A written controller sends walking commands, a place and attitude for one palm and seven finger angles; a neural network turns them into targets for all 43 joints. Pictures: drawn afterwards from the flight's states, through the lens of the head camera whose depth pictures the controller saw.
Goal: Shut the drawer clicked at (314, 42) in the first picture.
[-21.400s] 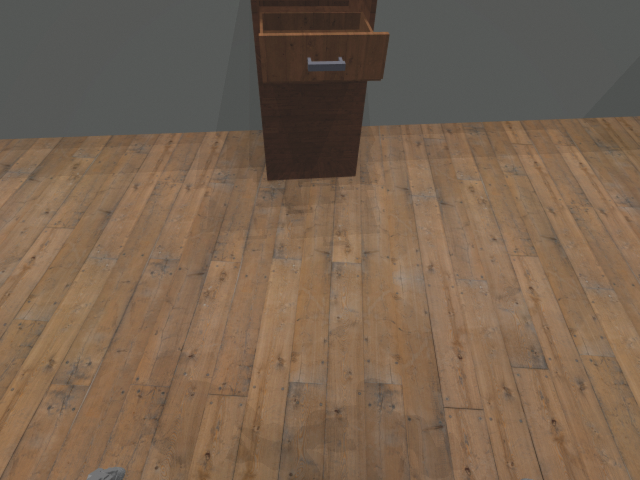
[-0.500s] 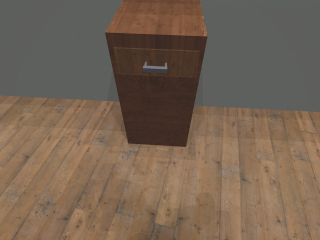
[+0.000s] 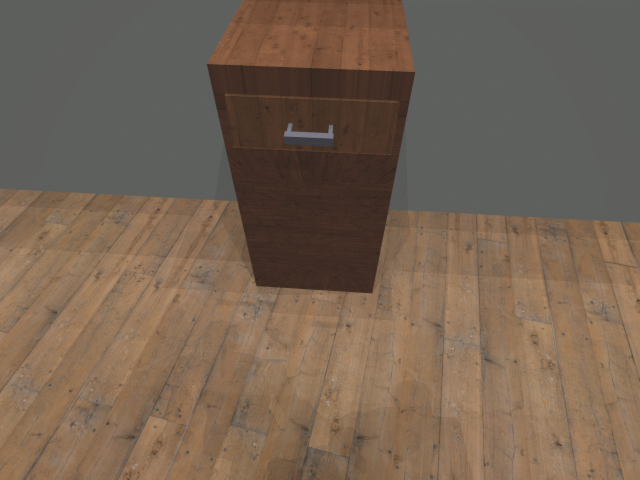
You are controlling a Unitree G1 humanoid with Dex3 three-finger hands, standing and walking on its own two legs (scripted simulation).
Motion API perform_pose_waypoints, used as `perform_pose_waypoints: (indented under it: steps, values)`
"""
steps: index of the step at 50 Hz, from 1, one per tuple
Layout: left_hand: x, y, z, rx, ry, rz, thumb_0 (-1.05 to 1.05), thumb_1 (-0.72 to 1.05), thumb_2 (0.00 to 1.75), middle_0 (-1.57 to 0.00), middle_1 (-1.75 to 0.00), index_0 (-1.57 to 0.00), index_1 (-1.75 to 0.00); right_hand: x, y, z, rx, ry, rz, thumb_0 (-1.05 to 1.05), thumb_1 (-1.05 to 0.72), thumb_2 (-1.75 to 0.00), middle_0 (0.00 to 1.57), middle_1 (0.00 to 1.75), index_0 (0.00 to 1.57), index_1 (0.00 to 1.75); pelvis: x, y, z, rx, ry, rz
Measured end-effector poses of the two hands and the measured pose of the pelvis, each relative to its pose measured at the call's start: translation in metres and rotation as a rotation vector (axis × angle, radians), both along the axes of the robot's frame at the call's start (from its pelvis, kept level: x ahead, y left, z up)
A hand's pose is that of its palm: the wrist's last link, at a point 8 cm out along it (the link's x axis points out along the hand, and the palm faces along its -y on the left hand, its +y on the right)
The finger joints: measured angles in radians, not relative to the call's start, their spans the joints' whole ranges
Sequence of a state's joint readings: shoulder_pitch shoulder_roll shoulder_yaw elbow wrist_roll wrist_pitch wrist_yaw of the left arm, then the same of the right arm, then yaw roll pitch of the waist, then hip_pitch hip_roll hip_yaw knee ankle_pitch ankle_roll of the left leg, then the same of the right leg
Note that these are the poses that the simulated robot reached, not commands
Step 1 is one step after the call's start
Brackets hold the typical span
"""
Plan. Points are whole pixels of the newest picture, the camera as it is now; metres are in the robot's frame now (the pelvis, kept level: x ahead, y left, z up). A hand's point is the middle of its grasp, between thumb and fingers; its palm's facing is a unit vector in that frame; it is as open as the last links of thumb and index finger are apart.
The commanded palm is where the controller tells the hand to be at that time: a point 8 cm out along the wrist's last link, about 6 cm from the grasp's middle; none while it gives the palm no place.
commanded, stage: look to check the result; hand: left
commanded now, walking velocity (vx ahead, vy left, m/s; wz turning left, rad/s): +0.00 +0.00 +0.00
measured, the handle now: (309, 133) +0.84 +0.07 -0.06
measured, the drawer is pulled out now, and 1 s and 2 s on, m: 0.00 0.00 0.00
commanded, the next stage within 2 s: stand and wait in 0.12 s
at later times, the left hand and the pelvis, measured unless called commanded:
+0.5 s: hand out of the picture +0.08 +0.22 -0.16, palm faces +0.00 -0.96 -0.29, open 7.4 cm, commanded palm none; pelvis +0.01 -0.01 +0.00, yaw +0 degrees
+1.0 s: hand out of the picture +0.08 +0.22 -0.16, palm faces -0.01 -0.96 -0.29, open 7.4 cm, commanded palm none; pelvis +0.02 +0.00 +0.00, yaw -1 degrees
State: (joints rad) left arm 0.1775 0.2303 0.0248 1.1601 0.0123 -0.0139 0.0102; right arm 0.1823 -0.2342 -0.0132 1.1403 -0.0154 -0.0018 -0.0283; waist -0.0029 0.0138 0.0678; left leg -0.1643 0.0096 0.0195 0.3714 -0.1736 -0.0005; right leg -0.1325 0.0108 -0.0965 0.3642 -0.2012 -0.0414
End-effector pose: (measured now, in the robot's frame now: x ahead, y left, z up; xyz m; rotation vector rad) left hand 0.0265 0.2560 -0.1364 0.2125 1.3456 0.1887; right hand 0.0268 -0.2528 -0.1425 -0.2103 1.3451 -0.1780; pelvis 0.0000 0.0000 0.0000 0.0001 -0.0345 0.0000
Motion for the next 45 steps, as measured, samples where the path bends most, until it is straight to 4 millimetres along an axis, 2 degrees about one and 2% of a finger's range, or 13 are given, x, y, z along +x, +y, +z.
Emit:
perform_pose_waypoints:
  steps: [12, 19, 45]
  values:
    - [0.032, 0.005, 0.007, 0.023, -0.063, -0.026, 0.0, 0.91, 0.89, -0.21, -0.3, -0.2, -0.3, 0.017, -0.012, 0.004, -0.015, -0.03, 0.008, 0.0, -0.91, -0.89, 0.2, 0.3, 0.2, 0.3, 0.006, -0.004, 0.001, 0.001, 0.0, -0.001]
    - [0.044, 0.008, 0.01, 0.033, -0.087, -0.036, 0.0, 0.91, 0.89, -0.21, -0.3, -0.2, -0.3, 0.023, -0.017, 0.006, -0.022, -0.04, 0.009, 0.0, -0.91, -0.89, 0.2, 0.3, 0.2, 0.3, 0.009, -0.005, 0.002, 0.002, 0.0, -0.002]
    - [0.042, 0.011, 0.009, 0.034, -0.059, -0.038, 0.0, 0.91, 0.89, -0.21, -0.3, -0.2, -0.3, 0.027, -0.021, 0.009, -0.036, -0.035, 0.005, 0.0, -0.91, -0.89, 0.2, 0.3, 0.2, 0.3, 0.016, -0.004, 0.003, 0.002, 0.001, -0.01]
